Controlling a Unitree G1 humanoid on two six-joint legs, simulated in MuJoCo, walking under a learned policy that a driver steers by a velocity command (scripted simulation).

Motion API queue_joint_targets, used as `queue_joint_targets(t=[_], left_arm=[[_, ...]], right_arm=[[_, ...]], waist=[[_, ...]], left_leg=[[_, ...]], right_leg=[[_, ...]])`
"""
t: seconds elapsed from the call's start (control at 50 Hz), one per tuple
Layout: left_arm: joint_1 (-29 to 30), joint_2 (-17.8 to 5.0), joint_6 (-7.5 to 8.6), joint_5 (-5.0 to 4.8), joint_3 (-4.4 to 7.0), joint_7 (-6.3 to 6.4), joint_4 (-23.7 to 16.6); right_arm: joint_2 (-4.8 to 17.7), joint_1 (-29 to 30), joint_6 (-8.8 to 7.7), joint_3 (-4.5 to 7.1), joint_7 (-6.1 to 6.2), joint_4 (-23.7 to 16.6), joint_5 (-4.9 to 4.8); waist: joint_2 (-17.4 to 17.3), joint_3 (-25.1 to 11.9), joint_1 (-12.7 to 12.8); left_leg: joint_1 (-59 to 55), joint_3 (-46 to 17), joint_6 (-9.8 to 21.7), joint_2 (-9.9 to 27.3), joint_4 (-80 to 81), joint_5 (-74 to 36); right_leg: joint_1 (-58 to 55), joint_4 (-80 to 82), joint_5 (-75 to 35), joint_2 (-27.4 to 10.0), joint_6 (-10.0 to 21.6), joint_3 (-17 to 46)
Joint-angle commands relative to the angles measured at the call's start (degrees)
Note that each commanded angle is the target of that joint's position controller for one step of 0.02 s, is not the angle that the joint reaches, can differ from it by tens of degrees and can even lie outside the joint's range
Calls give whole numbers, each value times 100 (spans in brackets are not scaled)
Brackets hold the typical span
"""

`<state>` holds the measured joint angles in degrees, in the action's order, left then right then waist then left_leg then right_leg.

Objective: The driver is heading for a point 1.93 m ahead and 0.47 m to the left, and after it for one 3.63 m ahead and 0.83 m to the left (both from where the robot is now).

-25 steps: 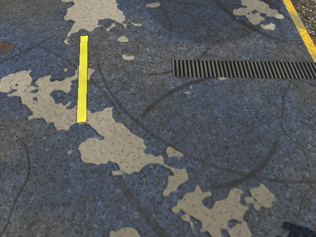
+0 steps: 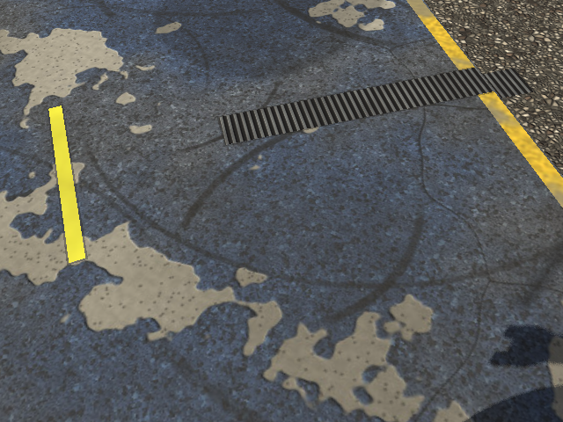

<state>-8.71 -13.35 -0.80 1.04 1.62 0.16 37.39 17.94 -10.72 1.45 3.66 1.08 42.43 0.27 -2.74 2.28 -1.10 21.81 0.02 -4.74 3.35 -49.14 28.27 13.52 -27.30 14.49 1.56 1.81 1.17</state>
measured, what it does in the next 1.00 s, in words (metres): walks ahead: left foot, then left foot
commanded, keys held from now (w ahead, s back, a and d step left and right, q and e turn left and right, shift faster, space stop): no key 0.14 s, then w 0.86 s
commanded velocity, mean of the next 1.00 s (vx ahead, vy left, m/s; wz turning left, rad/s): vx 0.31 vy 0.00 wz -0.03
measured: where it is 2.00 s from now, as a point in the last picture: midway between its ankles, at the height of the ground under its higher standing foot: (285, 288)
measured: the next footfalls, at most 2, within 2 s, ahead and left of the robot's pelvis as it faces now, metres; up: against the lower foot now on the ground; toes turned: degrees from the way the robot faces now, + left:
left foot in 0.18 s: +0.03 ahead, +0.14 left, +0.00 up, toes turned -1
left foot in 0.82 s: +0.39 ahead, +0.15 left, +0.00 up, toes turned +2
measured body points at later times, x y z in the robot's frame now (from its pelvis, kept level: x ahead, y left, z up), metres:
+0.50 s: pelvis +0.06 -0.01 +0.00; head +0.07 -0.02 +0.44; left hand +0.13 +0.27 -0.12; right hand +0.14 -0.28 -0.13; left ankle -0.01 +0.13 -0.69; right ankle +0.01 -0.10 -0.74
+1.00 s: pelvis +0.30 +0.07 +0.00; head +0.33 +0.08 +0.45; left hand +0.39 +0.35 -0.12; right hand +0.42 -0.20 -0.10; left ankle +0.35 +0.15 -0.74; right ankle +0.25 -0.09 -0.65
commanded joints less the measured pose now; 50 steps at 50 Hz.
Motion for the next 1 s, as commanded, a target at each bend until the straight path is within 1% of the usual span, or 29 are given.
queue_joint_targets(t=[0.02, 0.1, 0.14, 0.18, 0.2, 0.24, 0.28, 0.32, 0.34, 0.38, 0.4, 0.42, 0.44, 0.46, 0.48, 0.52, 0.56, 0.64, 0.68, 0.74, 0.78, 0.82, 0.84, 0.86, 0.88, 0.9, 0.92, 0.96, 1.0], left_arm=[[318, -813, 133, -21, 211, 38, -238], [298, -774, 78, -26, 194, 22, -59], [401, -700, 68, -78, 153, 15, 39], [84, -666, 100, -45, 138, 7, 229], [10, -745, 108, -28, 181, -3, 192], [356, -819, 129, -95, 208, 41, 127], [275, -615, 243, -175, 199, 40, 133], [320, -464, 399, -222, 202, -31, 115], [287, -446, 463, -255, 204, -74, 128], [-229, -434, 538, -267, 234, -140, 393], [-675, -628, 534, -247, 318, -148, 607], [-1281, -1042, 545, -208, 445, -139, 783], [-1704, -1526, 574, -212, 567, -199, 808], [-1738, -1242, 631, -153, 467, -189, 827], [-1649, -1015, 682, -146, 384, -165, 807], [-1432, -909, 670, -136, 325, -132, 775], [-1342, -719, 574, -119, 239, -104, 773], [-1407, -1020, 498, -179, 268, 12, 815], [-1598, -1227, 511, -193, 314, 25, 891], [-1625, -1280, 511, -266, 344, 18, 996], [-1548, -1376, 475, -237, 381, 19, 1012], [-1506, -1298, 416, -160, 342, 49, 978], [-1647, -867, 418, 23, 194, 64, 815], [-2471, -244, 536, -167, 35, 18, 787], [-1863, -957, 615, -325, 192, -22, 815], [-1245, -1177, 646, -411, 265, -41, 638], [-1004, -1080, 662, -342, 239, -2, 598], [-1117, -936, 592, -221, 255, 10, 653], [-1218, -783, 484, -200, 232, 32, 717]], right_arm=[[401, -74, -46, 116, 26, -272, -22], [265, 108, -46, 28, 26, -270, -50], [229, -104, -64, 1, 20, -159, -32], [466, -333, -84, 7, 30, -81, 71], [854, -362, -82, 115, 46, -15, -16], [642, -370, -186, 84, 29, -35, -29], [604, -528, -337, 65, 32, 5, -30], [804, -743, -389, 117, 40, 61, -107], [830, -654, -383, 122, 45, 19, -144], [746, -236, -347, 84, 17, -142, -191], [572, -74, -367, 35, 14, -224, -162], [208, 179, -437, -74, 10, -435, -134], [247, 283, -555, -84, 48, -679, -172], [527, 317, -632, 16, 54, -722, -261], [523, 132, -680, 28, 6, -654, -315], [387, 199, -731, 3, -98, -618, -222], [242, 326, -721, -32, -243, -658, -162], [-154, 1021, -704, -215, -406, -940, -129], [-32, 1251, -695, -197, -420, -1037, -166], [238, 1324, -685, -110, -414, -1122, -194], [454, 933, -675, -3, -380, -1050, -163], [789, -619, -603, 214, -262, -612, -153], [1251, -1552, -535, 312, -169, -442, -103], [1428, -1463, -576, 267, -269, -422, 14], [846, -1101, -605, 149, -282, -479, -52], [654, -725, -626, 88, -281, -476, -94], [605, -411, -646, 68, -297, -484, -60], [427, -103, -715, 35, -319, -471, 60], [371, -113, -809, 33, -322, -372, 12]], waist=[[1046, -576, -13], [1045, -567, 149], [937, -535, -27], [590, -587, 29], [110, -381, 238], [-140, 201, 15], [-752, 387, 30], [-1036, 501, 18], [-980, 546, 72], [-801, 402, 404], [-560, 181, 564], [489, -5, 725], [1618, -78, 877], [1341, 124, 815], [985, 210, 648], [617, 238, 492], [741, 209, 418], [724, 293, 563], [820, 344, 615], [847, 450, 453], [909, 99, 133], [791, -900, -669], [-311, -1743, -854], [-1800, -2527, -260], [-943, -1712, -426], [-484, -863, -348], [57, -518, -152], [-125, -385, 191], [-161, -369, 289]], left_leg=[[56, -194, -97, 100, -152, -263], [-396, -75, -53, 28, 1043, -452], [-960, 3, 46, -39, 2193, -1377], [-1712, -212, 282, 142, 2482, -2142], [-1412, -87, 545, 107, 2137, -892], [-399, -553, 927, 191, 2758, 1114], [-413, -1394, 1202, 668, 3304, 1582], [-644, -2412, 1614, 1370, 3777, 1744], [-583, -2403, 1629, 1414, 3785, 1492], [-81, -1625, 1305, 965, 3458, 711], [275, -1164, 1080, 663, 2901, 48], [967, -239, 676, -26, 1432, -584], [1895, 70, 474, -402, -111, -324], [2722, -350, 515, -271, -1250, 375], [3074, -544, 655, -73, -1740, 70], [3291, -466, 786, 241, -1664, -735], [2819, -253, 696, 357, -1082, -1231], [1685, 199, 411, 88, 722, -2272], [1151, 266, 415, -71, 1271, -2654], [968, 96, 657, -102, 1689, -2769], [318, 212, 883, -297, 1784, -2570], [-1890, 306, 1176, -405, 1699, -2461], [-3487, -1250, 1486, 869, 1641, -2187], [-4448, -4321, 2300, 1916, 2995, -268], [-3808, -4348, 2053, 1753, 3532, 558], [-2982, -3403, 1854, 1592, 3558, 226], [-2225, -2739, 1782, 1366, 3614, -648], [-1385, -1899, 1743, 964, 3859, -1610], [-1127, -1517, 1854, 858, 4101, -2010]], right_leg=[[-469, 693, -2802, -1287, 1015, 991], [-536, 593, -2402, -1263, 1068, 1119], [-361, 541, -1823, -1151, 912, 1127], [152, 590, 507, -749, 455, 1001], [433, 584, 1606, -371, 336, 686], [544, -64, 2235, -77, 187, 285], [819, -797, 1815, 72, 145, -54], [1095, -1302, 1150, 68, 170, -283], [968, -1086, 1162, -20, 264, -233], [-320, 60, 731, 14, 432, -304], [-1091, 178, 295, -101, 447, -55], [-1731, 749, 1140, -820, 768, 1305], [-2268, 1522, 1373, -1912, 1465, 3281], [-2433, 1619, 1011, -2295, 1797, 3803], [-2570, 1518, 732, -2177, 1696, 3367], [-2516, 1601, 91, -1895, 1359, 2460], [-2091, 1778, -877, -1532, 1111, 1608], [-1143, 1971, -1389, -1142, 967, 634], [-922, 2081, -1306, -1259, 935, 584], [-1262, 1937, -1709, -1553, 782, 553], [-1546, 1269, -3299, -1550, 618, 374], [-845, -737, -4144, -1140, 330, 12], [422, -2805, -1777, -693, 128, -191], [1975, -4449, 1855, 259, -79, 459], [2603, -4966, 1675, -92, -32, 768], [2826, -4866, 1086, -379, 49, 535], [2587, -4603, 572, -653, 50, 416], [2007, -4146, 12, -966, 13, 469], [1867, -3908, -130, -1008, -71, 392]])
